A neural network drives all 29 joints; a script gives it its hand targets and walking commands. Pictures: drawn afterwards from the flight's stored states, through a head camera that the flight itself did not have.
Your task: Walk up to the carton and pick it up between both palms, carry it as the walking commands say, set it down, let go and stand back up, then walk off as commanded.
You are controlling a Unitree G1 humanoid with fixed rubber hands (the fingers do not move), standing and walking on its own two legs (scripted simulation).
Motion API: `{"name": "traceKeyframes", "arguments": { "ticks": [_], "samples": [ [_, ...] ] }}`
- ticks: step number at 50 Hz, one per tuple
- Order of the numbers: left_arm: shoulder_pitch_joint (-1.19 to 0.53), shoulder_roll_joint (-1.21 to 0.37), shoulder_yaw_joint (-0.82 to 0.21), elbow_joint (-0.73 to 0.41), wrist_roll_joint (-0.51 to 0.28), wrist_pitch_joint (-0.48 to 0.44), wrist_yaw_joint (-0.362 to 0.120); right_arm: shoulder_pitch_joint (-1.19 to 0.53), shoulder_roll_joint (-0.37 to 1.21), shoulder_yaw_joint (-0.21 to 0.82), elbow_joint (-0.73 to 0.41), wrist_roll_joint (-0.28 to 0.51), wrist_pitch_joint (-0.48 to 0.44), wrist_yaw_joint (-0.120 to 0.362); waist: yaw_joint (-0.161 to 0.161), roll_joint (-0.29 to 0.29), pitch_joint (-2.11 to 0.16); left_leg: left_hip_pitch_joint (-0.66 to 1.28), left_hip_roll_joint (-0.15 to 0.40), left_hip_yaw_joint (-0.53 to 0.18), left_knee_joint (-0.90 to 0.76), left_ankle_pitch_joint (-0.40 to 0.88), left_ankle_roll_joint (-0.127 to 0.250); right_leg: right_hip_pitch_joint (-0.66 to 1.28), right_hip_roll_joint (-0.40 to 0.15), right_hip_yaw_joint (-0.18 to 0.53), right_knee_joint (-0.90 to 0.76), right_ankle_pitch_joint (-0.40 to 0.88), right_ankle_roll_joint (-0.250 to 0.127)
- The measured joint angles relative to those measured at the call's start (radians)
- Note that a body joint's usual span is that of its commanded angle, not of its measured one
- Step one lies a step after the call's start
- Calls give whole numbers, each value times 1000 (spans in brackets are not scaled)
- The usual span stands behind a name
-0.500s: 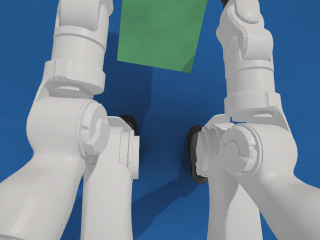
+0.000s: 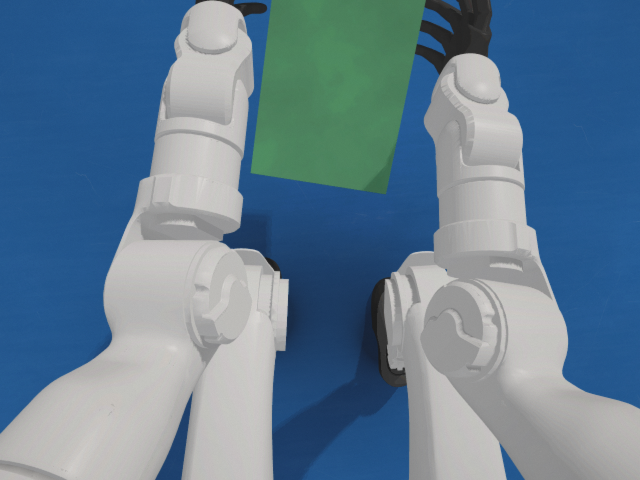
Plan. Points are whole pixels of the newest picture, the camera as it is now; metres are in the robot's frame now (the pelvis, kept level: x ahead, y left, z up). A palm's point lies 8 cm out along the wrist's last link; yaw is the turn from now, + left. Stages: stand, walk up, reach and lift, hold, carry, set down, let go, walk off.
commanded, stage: reach and lift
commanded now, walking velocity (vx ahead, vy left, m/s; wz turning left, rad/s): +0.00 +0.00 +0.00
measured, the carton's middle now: (332, 64) +0.54 +0.03 -0.19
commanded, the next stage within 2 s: none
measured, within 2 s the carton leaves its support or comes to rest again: neither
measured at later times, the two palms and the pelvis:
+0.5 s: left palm out of the picture +0.53 +0.13 -0.02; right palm (495, 59) +0.50 -0.09 -0.04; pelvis +0.00 +0.00 +0.05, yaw +1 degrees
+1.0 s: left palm out of the picture +0.51 +0.13 +0.05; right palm (549, 55) +0.48 -0.08 +0.03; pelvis +0.01 +0.01 +0.10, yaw +1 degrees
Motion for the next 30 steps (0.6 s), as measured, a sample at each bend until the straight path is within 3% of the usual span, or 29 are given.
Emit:
{"name": "traceKeyframes", "arguments": {
  "ticks": [30],
  "samples": [
    [122,-102,49,-35,58,7,33,142,71,-37,-44,-67,31,0,-3,12,-135,168,-2,-2,-177,26,7,164,-10,6,-185,37,-4]
  ]
}}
